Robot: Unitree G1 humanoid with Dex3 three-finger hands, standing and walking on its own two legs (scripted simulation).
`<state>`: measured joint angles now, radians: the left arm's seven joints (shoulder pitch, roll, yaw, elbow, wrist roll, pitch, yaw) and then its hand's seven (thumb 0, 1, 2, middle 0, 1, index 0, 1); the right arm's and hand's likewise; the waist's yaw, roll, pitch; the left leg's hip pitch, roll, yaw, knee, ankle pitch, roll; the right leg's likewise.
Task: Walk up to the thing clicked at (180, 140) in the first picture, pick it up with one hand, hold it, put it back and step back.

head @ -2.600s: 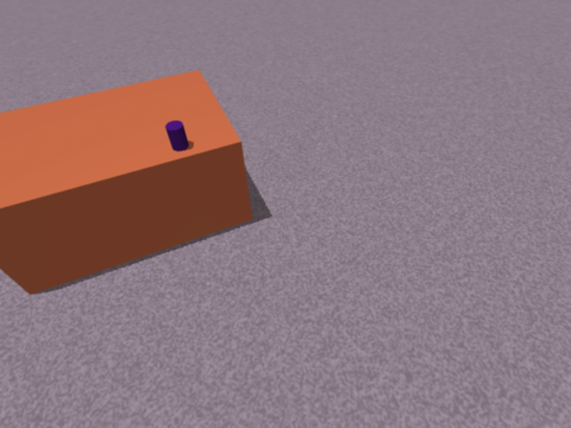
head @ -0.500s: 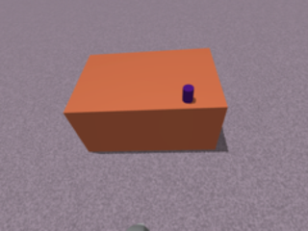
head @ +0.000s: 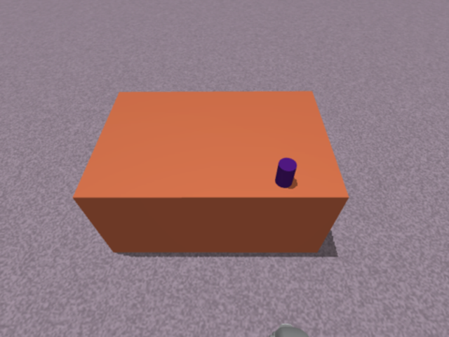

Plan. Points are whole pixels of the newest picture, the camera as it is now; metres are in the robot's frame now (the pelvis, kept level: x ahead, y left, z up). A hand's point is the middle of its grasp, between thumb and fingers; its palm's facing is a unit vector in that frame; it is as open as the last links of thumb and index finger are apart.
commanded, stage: walk up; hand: right
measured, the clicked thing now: (285, 173) +0.68 -0.21 -0.27
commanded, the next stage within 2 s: stand in 1.98 s
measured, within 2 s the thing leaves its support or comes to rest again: neither
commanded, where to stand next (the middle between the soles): +0.31 +0.01 m, yaw -2 degrees
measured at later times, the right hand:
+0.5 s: hand (352, 288) +0.25 -0.26 -0.14, palm faces -0.08 +0.92 -0.39, open 7.4 cm
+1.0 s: hand (324, 262) +0.32 -0.22 -0.16, palm faces +0.01 +0.94 -0.34, open 7.4 cm
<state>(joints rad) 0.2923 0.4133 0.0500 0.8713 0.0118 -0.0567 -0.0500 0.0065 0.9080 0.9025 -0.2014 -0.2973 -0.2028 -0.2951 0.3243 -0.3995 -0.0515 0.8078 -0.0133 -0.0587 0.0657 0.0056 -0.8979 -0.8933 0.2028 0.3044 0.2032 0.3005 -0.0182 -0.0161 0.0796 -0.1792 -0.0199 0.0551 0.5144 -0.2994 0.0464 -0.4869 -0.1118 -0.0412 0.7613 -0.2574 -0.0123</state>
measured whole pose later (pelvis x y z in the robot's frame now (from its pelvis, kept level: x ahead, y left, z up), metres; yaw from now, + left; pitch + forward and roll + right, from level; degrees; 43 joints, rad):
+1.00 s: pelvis +0.23 +0.04 -0.01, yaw -2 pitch -3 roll +1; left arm 0.17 0.37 0.01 0.99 0.00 0.00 -0.01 0.01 0.91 0.90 -0.20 -0.30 -0.20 -0.30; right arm 0.14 -0.37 -0.01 0.96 0.01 -0.01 0.00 0.01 -0.90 -0.89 0.20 0.30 0.20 0.30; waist 0.00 0.01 0.11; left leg -0.30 0.04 0.09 0.67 -0.32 0.00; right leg -0.33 -0.05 -0.02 0.68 -0.30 0.01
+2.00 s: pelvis +0.25 +0.03 +0.01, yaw -3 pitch -2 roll +0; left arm 0.09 0.34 0.01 1.17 0.01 0.00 -0.01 0.01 0.91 0.90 -0.20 -0.30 -0.20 -0.30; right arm 0.07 -0.34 -0.01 1.17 -0.02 -0.02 0.01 0.01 -0.90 -0.89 0.20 0.30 0.20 0.30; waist 0.00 0.00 0.05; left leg -0.11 0.04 0.09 0.32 -0.17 -0.01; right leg -0.14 -0.03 -0.03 0.31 -0.14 0.02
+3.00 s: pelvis +0.27 +0.02 +0.02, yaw -1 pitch -2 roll +0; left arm 0.10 0.34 0.00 1.15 0.01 -0.01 0.00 0.01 0.91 0.90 -0.20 -0.30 -0.20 -0.30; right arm 0.09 -0.35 0.00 1.15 -0.02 0.00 0.01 0.01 -0.90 -0.89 0.20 0.30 0.20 0.30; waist -0.01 0.01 0.04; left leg -0.08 0.05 0.06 0.29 -0.18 -0.03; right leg -0.10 -0.01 -0.06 0.30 -0.17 0.00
